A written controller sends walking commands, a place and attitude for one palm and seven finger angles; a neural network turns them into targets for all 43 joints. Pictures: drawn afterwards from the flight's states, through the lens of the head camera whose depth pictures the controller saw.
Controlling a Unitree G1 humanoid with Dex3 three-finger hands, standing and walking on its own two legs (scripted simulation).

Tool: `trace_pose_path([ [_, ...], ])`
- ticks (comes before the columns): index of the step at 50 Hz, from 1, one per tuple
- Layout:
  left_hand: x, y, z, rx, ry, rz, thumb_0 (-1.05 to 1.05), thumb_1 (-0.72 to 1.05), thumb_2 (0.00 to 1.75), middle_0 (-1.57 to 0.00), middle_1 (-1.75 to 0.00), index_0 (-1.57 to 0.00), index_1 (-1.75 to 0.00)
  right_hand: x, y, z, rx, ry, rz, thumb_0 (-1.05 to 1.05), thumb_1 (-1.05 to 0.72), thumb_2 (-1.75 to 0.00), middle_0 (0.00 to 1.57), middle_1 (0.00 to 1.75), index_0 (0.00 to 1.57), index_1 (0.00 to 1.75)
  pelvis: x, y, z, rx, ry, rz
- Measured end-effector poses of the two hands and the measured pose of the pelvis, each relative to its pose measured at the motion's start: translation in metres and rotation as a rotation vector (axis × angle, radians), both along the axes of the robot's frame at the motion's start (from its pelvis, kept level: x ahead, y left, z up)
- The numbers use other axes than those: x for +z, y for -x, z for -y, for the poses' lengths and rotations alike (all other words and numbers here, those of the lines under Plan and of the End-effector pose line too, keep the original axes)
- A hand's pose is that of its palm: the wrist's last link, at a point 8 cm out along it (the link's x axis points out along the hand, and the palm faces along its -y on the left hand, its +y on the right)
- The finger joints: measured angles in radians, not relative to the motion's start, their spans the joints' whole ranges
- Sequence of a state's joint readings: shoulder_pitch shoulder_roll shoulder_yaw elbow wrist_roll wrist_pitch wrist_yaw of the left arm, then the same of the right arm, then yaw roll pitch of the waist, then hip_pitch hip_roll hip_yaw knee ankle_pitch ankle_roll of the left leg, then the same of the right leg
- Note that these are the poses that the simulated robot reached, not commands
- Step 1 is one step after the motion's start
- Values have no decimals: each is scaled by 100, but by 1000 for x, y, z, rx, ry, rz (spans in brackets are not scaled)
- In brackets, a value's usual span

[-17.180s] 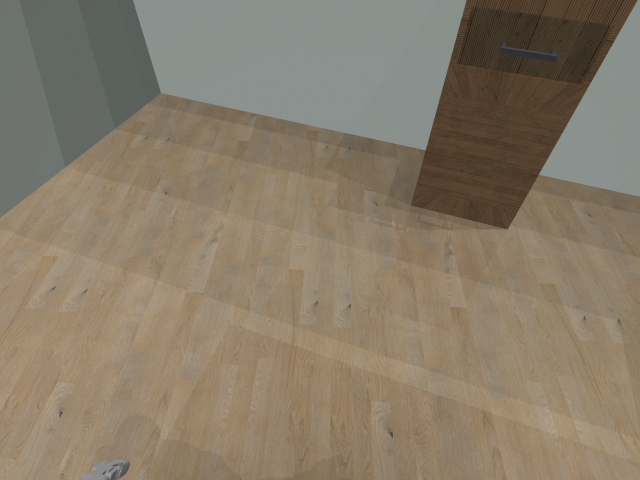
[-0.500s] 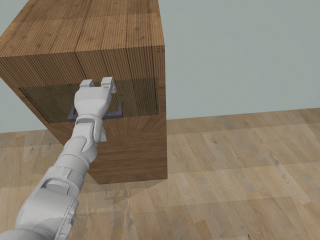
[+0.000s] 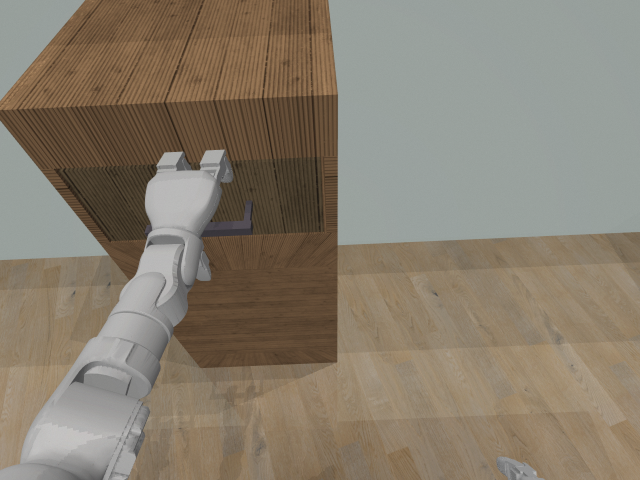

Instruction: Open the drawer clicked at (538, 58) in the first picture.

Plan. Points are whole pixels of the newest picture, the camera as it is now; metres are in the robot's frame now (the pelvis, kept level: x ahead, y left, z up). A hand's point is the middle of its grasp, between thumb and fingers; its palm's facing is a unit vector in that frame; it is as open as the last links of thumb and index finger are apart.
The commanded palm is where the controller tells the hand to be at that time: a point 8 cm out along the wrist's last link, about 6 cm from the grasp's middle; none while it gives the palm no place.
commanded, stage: move the hooked fingers above the handle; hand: left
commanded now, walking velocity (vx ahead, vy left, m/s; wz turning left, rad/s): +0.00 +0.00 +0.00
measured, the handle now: (201, 219) +0.49 +0.21 +0.01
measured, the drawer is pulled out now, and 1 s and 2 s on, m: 0.00 0.00 0.00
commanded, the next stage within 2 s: lift the fingers back up to retry in 1.58 s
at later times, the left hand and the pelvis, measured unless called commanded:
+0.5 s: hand (189, 201) +0.45 +0.19 +0.09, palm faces +0.18 +0.00 -0.98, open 13.8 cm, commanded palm +0.40 +0.21 +0.12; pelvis +0.00 -0.01 +0.00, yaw -1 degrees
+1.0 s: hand (179, 223) +0.44 +0.21 +0.06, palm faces +0.03 +0.03 -1.00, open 13.9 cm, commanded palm +0.41 +0.20 +0.12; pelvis -0.01 +0.00 +0.00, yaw +1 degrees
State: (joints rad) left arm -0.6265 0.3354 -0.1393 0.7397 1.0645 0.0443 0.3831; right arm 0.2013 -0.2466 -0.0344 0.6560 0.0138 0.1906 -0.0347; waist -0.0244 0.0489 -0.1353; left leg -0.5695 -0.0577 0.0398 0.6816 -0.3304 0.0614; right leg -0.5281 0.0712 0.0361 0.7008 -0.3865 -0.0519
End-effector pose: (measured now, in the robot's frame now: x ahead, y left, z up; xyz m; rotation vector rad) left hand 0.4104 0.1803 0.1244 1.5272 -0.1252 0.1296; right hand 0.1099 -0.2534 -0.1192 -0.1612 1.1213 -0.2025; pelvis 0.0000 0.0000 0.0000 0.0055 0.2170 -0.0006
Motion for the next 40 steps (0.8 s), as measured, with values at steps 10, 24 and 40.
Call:
trace_pose_path([
  [10, -19, 12, -38, 221, 18, -369, 0, -48, 30, -31, -120, -31, -120, 0, 15, -6, 9, -33, -69, 1, -91, -90, 20, 30, 20, 30, 9, -5, 7, 48, 3, 34],
  [24, 18, -11, 5, 15, 8, 36, 0, -48, 30, -32, -121, -32, -120, -4, 14, 5, -20, 4, -29, 0, -91, -90, 20, 29, 19, 30, 0, 3, 6, -8, -6, -3],
  [40, -12, 32, -3, -123, 9, -216, 0, -48, 30, -31, -122, -33, -122, 10, 6, 16, 20, 69, -6, 1, -91, -90, 20, 29, 20, 30, 4, 0, 6, 53, 9, 41],
])
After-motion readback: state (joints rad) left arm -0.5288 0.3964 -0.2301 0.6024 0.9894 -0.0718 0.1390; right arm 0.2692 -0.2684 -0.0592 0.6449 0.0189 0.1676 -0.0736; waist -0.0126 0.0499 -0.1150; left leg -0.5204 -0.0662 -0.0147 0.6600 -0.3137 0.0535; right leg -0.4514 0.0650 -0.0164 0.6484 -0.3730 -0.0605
